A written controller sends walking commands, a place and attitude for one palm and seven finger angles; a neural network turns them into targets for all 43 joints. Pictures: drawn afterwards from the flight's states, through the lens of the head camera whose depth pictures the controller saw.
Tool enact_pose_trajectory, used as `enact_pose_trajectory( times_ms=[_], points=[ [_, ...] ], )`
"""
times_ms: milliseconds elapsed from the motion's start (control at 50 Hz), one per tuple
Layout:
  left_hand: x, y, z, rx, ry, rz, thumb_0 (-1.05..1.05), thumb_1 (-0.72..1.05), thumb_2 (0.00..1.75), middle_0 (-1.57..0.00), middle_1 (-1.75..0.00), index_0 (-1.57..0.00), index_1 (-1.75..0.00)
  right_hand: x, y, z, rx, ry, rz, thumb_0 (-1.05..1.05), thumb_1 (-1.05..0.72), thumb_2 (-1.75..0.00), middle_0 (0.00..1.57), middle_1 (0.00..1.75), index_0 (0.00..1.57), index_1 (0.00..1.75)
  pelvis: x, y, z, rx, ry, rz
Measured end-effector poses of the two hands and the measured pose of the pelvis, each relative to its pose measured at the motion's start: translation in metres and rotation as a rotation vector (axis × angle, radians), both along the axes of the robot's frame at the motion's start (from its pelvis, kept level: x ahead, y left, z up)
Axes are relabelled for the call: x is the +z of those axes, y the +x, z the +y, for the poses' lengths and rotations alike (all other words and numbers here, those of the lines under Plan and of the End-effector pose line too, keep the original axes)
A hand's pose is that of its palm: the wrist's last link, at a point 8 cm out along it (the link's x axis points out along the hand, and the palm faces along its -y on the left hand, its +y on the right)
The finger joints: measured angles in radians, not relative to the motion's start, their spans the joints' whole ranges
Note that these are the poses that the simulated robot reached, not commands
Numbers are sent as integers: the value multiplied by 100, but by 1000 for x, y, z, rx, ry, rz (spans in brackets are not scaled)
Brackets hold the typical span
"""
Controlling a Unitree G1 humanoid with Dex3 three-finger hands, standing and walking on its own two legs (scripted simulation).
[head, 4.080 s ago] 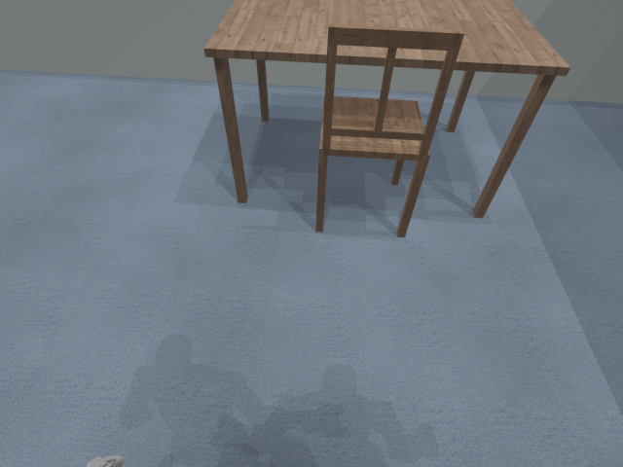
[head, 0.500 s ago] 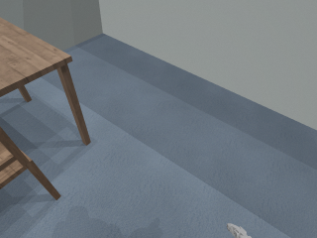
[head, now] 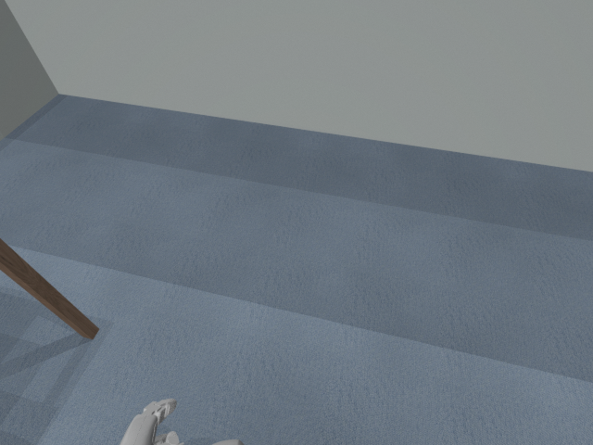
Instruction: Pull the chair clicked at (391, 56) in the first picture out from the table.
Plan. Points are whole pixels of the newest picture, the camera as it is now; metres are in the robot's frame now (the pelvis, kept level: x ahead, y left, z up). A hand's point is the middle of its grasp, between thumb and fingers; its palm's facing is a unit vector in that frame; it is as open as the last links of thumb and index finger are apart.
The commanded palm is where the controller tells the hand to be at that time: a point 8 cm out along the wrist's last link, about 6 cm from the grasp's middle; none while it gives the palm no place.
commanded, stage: turn to face it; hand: left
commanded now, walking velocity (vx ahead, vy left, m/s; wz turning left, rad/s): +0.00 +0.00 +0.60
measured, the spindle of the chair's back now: out of the picture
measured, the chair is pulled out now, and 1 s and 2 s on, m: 0.00 0.00 0.00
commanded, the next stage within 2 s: take the last steps up to it in 2.00 s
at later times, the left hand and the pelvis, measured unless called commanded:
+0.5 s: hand out of the picture +0.02 +0.23 -0.15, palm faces +0.32 -0.91 -0.26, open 7.4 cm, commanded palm none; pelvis +0.00 +0.01 +0.01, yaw +16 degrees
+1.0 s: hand out of the picture -0.10 +0.14 -0.16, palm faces +0.62 -0.75 -0.24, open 7.4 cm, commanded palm none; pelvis -0.01 -0.04 +0.01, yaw +37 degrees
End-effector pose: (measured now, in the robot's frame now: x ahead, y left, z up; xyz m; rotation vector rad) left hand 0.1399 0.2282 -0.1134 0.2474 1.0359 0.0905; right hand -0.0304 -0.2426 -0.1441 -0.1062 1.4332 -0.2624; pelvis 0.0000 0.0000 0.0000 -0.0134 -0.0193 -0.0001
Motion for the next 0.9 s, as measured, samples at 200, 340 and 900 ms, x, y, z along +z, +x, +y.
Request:
enact_pose_trajectory(
  times_ms=[200, 340, 900],
  points=[
    [-29, -33, 14, 178, -120, 22, 0, 91, 90, -20, -30, -20, -30, 4, 62, 42, 164, 24, -78, 1, -92, -90, 20, 30, 20, 30, -8, 9, 20, 133, -24, 0],
    [-25, -97, 43, 309, -81, 167, 0, 91, 90, -20, -30, -20, -30, 25, 90, 39, 251, -17, -103, 1, -92, -90, 21, 30, 21, 30, 7, 6, 24, 188, -20, 29],
    [6, -223, -47, 678, -26, 135, 0, 91, 90, -20, -30, -20, -30, 28, 250, 13, 703, 48, -245, 1, -91, -90, 20, 30, 20, 30, 13, -4, -53, 574, 45, 12]
  ],
)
